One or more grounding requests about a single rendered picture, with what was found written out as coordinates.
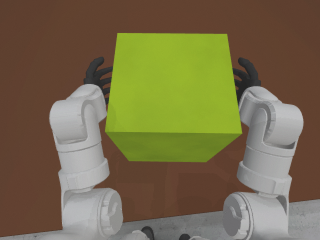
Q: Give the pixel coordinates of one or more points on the right robot hand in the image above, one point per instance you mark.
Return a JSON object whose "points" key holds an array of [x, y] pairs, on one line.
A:
{"points": [[248, 80]]}

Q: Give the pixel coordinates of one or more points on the left robot foot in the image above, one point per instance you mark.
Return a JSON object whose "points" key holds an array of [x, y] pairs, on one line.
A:
{"points": [[149, 232]]}

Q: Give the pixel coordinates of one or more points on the robot left shin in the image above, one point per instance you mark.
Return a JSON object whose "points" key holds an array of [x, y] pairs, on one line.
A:
{"points": [[138, 231]]}

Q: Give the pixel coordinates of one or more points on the right robot upper arm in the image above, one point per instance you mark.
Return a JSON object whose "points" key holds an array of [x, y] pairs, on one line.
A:
{"points": [[249, 216]]}

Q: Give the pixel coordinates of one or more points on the left robot hand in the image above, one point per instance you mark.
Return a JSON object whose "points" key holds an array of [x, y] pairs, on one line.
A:
{"points": [[93, 76]]}

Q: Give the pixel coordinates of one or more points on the right robot forearm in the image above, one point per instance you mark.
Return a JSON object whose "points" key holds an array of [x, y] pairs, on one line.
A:
{"points": [[274, 130]]}

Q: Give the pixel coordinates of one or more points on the left robot forearm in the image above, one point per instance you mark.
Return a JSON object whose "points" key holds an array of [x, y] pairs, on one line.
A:
{"points": [[75, 127]]}

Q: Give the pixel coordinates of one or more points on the left robot upper arm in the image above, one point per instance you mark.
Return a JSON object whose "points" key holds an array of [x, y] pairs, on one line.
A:
{"points": [[91, 215]]}

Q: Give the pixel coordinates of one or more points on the carton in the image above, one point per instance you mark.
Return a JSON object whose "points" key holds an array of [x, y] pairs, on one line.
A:
{"points": [[172, 97]]}

